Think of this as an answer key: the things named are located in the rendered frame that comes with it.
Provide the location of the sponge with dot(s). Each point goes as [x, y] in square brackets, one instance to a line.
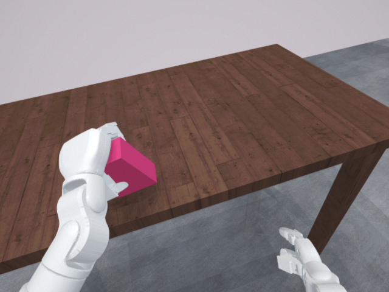
[126, 164]

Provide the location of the table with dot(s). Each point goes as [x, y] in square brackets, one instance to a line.
[215, 129]

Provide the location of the robot right forearm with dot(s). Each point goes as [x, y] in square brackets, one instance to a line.
[317, 277]

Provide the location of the right robot hand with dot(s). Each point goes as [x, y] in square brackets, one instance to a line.
[292, 261]

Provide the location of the left robot hand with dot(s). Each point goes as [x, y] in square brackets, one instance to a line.
[88, 152]

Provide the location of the robot left forearm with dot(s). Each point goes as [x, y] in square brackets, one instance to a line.
[82, 236]

